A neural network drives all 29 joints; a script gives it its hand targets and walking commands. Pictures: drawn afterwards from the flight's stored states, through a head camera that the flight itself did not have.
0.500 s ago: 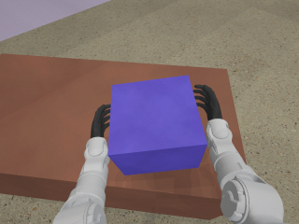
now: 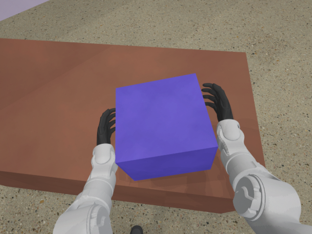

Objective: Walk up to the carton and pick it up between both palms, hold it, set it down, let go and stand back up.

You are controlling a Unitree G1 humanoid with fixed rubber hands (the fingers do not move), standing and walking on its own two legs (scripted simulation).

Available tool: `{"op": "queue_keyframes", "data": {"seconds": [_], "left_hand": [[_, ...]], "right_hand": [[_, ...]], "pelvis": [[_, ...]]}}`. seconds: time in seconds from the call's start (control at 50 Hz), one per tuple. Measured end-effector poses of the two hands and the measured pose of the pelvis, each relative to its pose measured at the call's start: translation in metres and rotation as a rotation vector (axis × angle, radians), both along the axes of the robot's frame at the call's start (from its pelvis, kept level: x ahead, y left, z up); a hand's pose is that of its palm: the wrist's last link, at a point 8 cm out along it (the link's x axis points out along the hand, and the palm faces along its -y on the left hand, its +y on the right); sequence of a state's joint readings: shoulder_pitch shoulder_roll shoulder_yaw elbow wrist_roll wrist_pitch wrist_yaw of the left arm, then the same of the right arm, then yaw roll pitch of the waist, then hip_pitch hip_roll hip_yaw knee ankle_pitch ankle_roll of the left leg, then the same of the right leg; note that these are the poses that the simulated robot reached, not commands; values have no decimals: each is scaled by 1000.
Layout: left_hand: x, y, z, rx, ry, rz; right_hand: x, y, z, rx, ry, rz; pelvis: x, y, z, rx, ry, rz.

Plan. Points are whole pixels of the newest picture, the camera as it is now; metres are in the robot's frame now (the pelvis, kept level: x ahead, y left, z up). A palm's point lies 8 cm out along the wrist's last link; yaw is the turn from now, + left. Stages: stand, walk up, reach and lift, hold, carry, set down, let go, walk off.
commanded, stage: set down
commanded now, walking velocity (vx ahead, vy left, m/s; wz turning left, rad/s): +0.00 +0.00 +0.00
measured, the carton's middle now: (163, 129) +0.42 +0.05 -0.05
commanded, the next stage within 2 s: none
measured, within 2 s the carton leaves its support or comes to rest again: rests again in 1.34 s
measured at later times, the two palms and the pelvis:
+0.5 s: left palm (110, 145) +0.35 +0.20 -0.06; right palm (219, 117) +0.46 -0.11 -0.02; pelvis +0.00 +0.00 -0.02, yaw -1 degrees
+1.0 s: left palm (110, 145) +0.35 +0.20 -0.07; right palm (219, 118) +0.45 -0.11 -0.02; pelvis -0.02 +0.00 -0.03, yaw -2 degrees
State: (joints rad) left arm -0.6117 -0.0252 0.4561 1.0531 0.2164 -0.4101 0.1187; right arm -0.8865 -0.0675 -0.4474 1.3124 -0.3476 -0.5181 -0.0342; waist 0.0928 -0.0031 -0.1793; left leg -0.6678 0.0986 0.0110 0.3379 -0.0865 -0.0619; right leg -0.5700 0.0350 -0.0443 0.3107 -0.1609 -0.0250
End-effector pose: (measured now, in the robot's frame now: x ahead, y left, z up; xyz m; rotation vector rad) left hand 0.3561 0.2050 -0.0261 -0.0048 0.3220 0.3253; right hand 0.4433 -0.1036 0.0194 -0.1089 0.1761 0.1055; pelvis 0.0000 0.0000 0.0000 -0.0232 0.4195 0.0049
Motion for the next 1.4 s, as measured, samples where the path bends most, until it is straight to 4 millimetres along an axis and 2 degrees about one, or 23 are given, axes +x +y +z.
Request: {"op": "queue_keyframes", "data": {"seconds": [0.3, 0.52, 0.92, 1.12, 1.4], "left_hand": [[-2, -5, -34, -19, 29, 44], [-3, -8, -36, -21, 11, 61], [-5, -6, -39, -35, -13, 61], [-1, -8, -40, -33, -27, 61], [6, -12, -43, -20, -58, 50]], "right_hand": [[11, -1, -36, 8, 38, 38], [13, -4, -42, 39, 30, 47], [10, -2, -40, 49, 24, 42], [11, -6, -45, 44, 38, 39], [9, -15, -63, 46, 58, 23]], "pelvis": [[4, 1, -9, -6, 117, -12], [-2, 1, -16, 0, 143, -21], [-18, 3, -25, 5, 159, -38], [-17, 3, -28, 5, 161, -44], [-12, 2, -33, 5, 175, -52]]}}
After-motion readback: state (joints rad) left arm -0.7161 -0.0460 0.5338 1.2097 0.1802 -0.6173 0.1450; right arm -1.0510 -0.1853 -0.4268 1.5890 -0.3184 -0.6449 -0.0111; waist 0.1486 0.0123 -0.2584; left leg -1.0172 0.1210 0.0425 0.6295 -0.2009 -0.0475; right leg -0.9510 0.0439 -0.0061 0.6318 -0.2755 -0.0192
